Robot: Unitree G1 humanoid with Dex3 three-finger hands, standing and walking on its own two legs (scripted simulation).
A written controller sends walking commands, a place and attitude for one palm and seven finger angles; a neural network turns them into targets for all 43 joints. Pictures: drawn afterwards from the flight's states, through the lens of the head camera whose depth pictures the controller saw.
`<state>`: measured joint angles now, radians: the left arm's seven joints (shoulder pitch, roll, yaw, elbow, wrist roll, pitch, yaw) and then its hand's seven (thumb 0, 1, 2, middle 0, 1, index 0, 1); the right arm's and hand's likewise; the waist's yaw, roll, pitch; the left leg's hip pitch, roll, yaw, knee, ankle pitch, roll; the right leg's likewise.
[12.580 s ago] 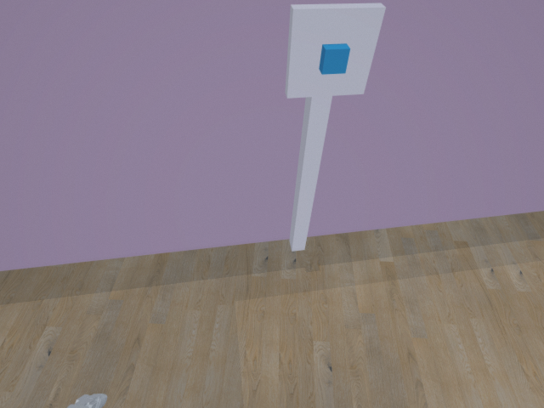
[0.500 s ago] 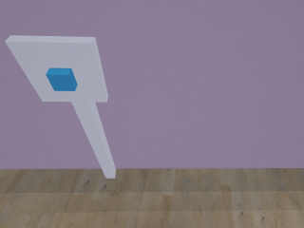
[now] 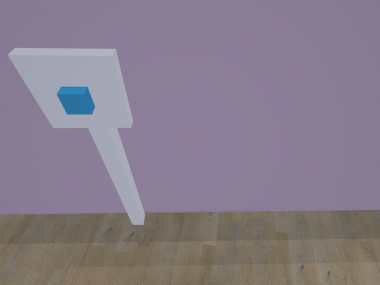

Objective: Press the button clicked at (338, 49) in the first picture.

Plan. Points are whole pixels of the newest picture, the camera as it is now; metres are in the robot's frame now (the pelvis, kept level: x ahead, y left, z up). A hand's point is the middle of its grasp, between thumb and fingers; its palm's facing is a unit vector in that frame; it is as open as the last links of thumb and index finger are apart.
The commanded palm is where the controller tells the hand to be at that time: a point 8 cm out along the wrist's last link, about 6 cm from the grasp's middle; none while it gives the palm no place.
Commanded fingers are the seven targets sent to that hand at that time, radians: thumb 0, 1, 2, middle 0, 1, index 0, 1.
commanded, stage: come to a stop and stand still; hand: left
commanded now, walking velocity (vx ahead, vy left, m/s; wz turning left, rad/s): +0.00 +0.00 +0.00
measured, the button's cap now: (77, 99) +0.48 +0.30 +0.12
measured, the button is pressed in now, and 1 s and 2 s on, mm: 0 0 0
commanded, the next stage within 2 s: look again from close up in 0.22 s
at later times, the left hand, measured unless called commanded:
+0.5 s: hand out of the picture +0.02 +0.18 -0.17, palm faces -0.02 -0.98 -0.22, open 7.4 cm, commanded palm none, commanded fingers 0.00 0.90 0.90 -0.20 -0.30 -0.20 -0.30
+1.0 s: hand out of the picture +0.02 +0.16 -0.18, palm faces +0.00 -0.98 -0.20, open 7.4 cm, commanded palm none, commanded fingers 0.00 0.90 0.90 -0.20 -0.30 -0.20 -0.30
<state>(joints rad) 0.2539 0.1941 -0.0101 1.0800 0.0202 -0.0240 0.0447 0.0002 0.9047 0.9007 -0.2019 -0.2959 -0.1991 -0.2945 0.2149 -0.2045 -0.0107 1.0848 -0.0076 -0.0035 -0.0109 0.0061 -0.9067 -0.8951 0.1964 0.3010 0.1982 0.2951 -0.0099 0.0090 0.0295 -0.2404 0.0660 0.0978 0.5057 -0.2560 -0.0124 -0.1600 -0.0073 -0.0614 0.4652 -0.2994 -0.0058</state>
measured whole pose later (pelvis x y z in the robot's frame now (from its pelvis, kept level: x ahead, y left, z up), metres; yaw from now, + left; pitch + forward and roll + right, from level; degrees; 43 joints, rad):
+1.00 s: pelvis +0.01 -0.02 +0.00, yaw +0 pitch +0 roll +1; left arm 0.26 0.17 -0.01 1.11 0.02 -0.01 0.03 0.00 0.91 0.90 -0.20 -0.30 -0.20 -0.29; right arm 0.23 -0.16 0.00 1.12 -0.01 -0.01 -0.02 0.01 -0.91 -0.90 0.20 0.30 0.20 0.29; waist 0.00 -0.01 0.03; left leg -0.20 0.07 0.10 0.46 -0.25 -0.04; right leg -0.15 -0.01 -0.06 0.48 -0.34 -0.03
